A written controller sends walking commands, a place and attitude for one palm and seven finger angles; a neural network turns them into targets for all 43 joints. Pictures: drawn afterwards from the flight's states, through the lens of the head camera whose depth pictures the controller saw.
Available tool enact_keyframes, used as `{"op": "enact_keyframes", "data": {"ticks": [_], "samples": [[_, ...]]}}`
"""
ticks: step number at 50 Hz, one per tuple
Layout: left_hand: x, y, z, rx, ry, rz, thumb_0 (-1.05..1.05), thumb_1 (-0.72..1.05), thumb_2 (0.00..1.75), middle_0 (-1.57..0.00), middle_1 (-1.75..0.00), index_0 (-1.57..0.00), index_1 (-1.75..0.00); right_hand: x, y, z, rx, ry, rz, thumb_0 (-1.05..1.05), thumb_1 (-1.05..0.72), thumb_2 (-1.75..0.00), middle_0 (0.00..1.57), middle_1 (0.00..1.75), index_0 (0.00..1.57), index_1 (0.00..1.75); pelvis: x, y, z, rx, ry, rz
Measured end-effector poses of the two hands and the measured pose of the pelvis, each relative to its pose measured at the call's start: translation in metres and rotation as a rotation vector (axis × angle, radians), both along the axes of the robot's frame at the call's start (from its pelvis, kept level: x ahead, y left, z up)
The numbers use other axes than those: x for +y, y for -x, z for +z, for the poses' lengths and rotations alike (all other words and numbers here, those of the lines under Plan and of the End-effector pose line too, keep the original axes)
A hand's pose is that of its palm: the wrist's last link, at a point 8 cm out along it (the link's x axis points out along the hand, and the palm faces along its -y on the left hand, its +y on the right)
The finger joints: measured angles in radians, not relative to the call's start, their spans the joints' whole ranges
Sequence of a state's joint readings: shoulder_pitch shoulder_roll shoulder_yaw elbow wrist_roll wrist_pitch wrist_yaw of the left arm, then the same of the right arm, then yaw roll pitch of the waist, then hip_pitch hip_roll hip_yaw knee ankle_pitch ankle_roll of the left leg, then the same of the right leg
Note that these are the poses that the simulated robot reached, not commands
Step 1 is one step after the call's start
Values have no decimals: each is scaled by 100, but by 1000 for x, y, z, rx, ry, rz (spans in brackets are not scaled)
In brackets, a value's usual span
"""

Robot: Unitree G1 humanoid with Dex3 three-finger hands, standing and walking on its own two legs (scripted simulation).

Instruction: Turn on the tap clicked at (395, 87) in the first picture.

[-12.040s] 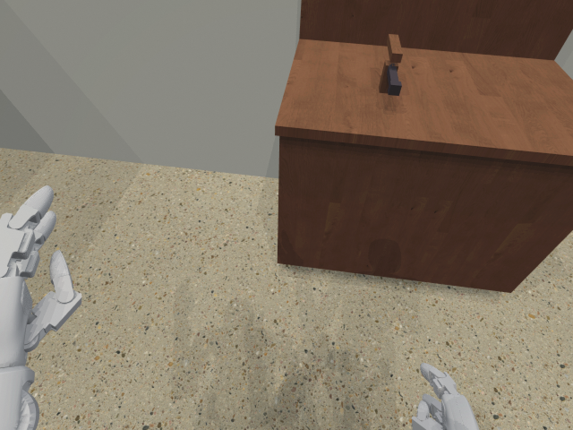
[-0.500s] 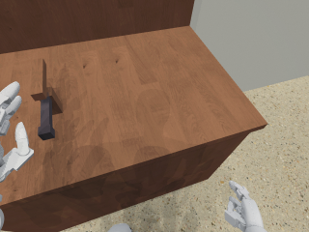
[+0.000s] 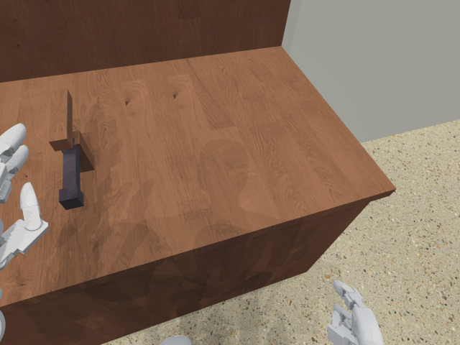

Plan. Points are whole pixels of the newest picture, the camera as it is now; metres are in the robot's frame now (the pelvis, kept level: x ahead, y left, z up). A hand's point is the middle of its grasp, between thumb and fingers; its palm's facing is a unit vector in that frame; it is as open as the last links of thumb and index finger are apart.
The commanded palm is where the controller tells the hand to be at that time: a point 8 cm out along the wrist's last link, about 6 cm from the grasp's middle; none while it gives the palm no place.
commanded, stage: shuffle to correct the standing spot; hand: left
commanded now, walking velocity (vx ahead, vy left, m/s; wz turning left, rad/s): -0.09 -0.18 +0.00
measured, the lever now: (71, 197) +0.32 +0.29 +0.05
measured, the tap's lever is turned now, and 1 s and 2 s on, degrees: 0 0 0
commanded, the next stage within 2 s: come to a stop and stand still in 1.12 s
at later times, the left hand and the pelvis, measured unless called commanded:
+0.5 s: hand (59, 223) +0.22 +0.22 +0.17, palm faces +0.31 -0.85 -0.44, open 7.4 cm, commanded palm +0.16 +0.27 +0.18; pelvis +0.01 -0.01 +0.00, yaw +0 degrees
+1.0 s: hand (33, 264) +0.18 +0.23 +0.16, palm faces +0.37 -0.82 -0.44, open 7.4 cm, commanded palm +0.12 +0.26 +0.18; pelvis -0.04 -0.02 +0.00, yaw +1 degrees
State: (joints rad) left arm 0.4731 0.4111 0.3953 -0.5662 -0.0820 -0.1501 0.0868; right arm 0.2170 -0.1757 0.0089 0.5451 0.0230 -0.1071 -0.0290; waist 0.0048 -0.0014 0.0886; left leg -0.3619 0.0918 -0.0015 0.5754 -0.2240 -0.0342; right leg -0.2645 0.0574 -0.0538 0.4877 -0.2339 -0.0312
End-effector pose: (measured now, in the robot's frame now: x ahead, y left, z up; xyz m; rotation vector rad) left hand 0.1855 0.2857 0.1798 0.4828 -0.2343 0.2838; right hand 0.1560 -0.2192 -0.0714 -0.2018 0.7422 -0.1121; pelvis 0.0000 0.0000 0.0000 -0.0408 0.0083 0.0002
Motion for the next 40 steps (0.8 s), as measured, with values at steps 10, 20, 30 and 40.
{"op": "enact_keyframes", "data": {"ticks": [10,20,30,40], "samples": [[-8,-2,4,9,-14,-7,1,89,90,-21,-30,-21,-30,-3,-14,1,-19,-12,13,1,-90,-90,21,30,20,30,-5,-5,1,-1,-4,1],[-16,-3,5,10,-7,5,1,89,90,-21,-30,-21,-30,-20,-18,0,-25,-3,-3,1,-90,-90,21,30,20,30,-13,-8,-1,-2,-7,5],[-22,3,13,-29,-77,-44,1,89,90,-21,-30,-21,-30,-24,-5,-3,-1,28,-4,1,-90,-90,20,30,20,30,-15,5,-3,5,-7,7],[-22,37,15,-15,-104,-24,1,89,90,-21,-30,-21,-30,-21,22,-15,10,-7,-7,1,-90,-90,21,30,20,30,-16,27,-7,4,-11,10]]}}
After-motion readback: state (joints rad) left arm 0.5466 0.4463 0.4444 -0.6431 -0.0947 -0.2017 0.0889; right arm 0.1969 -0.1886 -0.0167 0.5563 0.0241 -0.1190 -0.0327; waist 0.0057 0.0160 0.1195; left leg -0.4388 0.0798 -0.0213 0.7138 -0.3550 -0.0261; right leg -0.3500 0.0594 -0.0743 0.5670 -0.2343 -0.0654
